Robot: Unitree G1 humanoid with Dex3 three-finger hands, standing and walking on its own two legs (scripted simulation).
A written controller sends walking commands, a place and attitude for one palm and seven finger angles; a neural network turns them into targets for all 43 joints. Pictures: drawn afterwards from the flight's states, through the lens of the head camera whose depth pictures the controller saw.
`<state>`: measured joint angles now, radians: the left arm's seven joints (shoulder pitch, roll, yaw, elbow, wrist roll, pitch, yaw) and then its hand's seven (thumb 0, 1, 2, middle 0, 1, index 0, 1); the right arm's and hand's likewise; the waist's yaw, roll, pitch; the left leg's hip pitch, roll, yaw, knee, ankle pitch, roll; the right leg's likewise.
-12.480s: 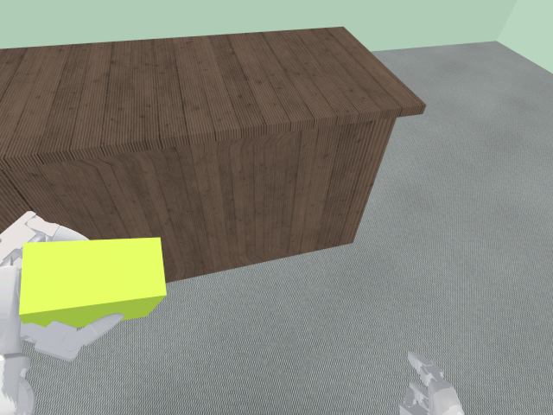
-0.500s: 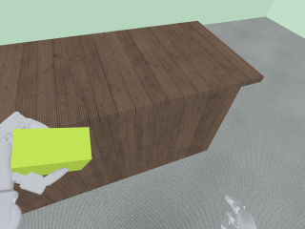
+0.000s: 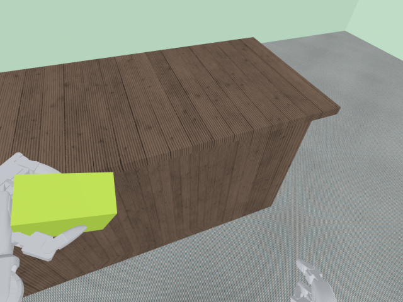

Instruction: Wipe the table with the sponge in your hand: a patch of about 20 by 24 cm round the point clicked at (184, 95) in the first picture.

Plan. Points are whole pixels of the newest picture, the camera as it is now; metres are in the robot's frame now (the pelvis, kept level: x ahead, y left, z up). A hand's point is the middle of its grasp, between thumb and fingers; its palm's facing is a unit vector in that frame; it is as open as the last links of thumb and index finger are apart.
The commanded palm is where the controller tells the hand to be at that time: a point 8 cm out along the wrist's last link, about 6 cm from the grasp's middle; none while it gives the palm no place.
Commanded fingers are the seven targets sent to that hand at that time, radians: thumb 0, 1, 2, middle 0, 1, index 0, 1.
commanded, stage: shuffle to correct the standing spot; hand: left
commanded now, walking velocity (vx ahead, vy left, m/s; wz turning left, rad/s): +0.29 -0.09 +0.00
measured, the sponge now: (80, 205) +0.23 +0.21 +0.13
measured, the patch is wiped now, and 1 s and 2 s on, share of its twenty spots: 0.00 0.00 0.00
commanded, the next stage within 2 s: come to a stop and stand still in 0.92 s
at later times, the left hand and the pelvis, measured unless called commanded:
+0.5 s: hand (97, 136) +0.35 +0.22 +0.17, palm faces +0.38 -0.82 -0.43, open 10.6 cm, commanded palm +0.26 +0.26 +0.18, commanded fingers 0.00 0.10 1.30 -1.20 -1.60 -1.20 -1.60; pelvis +0.10 -0.02 -0.01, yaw +0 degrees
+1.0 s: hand (152, 103) +0.44 +0.14 +0.18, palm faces +0.43 -0.82 -0.37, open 10.6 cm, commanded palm +0.38 +0.18 +0.18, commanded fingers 0.00 0.10 1.30 -1.20 -1.60 -1.20 -1.60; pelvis +0.23 -0.11 -0.02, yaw +1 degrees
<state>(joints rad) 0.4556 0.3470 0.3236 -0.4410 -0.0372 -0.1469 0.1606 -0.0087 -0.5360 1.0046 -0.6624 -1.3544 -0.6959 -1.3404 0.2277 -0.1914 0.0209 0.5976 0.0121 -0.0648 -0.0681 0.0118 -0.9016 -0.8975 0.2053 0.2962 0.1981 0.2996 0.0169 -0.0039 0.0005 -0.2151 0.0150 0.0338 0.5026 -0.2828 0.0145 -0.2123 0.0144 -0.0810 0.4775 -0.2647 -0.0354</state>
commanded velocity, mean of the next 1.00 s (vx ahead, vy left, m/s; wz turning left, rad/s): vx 0.23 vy -0.06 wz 0.00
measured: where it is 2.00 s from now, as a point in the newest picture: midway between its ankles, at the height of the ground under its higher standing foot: outside the picture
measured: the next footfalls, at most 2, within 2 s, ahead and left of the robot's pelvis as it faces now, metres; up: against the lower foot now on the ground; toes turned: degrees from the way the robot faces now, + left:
left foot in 0.34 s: +0.15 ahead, +0.12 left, +0.00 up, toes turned +6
right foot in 0.66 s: +0.34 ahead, -0.22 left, +0.00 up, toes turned +7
